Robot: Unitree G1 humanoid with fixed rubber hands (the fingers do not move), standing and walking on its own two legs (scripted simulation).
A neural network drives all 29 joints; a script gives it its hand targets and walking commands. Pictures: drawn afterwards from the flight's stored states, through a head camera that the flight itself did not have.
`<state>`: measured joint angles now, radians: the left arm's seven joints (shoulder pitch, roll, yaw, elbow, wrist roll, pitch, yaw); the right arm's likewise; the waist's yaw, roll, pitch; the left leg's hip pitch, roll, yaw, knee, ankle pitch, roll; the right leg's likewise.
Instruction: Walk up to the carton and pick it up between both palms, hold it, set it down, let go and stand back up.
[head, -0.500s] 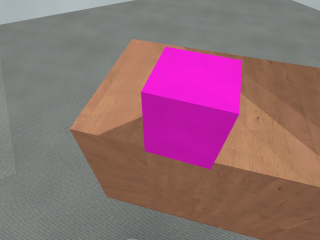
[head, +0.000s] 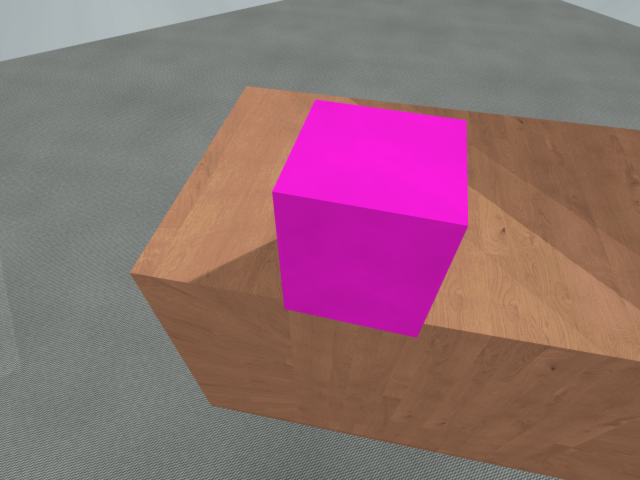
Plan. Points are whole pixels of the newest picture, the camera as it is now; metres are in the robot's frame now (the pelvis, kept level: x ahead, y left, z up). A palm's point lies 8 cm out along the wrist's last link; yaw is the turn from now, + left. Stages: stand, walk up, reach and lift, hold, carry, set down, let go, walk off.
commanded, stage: walk up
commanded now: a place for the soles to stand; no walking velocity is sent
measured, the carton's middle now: (367, 222) +0.45 -0.05 +0.06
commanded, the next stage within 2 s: reach and lift in 0.26 s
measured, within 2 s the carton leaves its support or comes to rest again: neither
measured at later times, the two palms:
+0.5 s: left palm (149, 448) +0.18 +0.25 -0.13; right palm (504, 474) +0.16 -0.24 -0.14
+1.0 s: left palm (150, 472) +0.15 +0.22 -0.06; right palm out of the picture +0.13 -0.22 -0.06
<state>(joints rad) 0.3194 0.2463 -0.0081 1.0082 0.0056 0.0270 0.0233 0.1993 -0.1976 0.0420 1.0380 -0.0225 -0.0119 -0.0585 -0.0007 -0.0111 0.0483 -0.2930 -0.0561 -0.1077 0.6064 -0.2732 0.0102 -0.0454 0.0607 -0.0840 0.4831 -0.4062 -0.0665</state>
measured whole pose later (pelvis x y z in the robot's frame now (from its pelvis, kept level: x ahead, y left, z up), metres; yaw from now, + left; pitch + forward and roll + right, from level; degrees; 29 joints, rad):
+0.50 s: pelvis -0.05 +0.00 -0.03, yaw -2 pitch +5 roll +1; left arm -0.15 0.32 0.08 0.60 0.00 0.56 0.02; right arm -0.22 -0.20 -0.02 0.98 0.00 0.08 0.05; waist -0.02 -0.06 0.08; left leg -0.63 -0.02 0.01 0.82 -0.29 0.01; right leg -0.46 0.02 -0.08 0.88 -0.49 -0.07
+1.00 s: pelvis -0.09 -0.03 -0.01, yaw -5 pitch -1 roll +1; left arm 0.00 0.31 0.13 0.37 -0.01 0.52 -0.03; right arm -0.03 -0.08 0.04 0.56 0.05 0.14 -0.07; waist 0.01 -0.07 0.09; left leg -0.41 0.06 0.01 0.55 -0.12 -0.05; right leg -0.27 0.07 -0.14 0.62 -0.34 -0.12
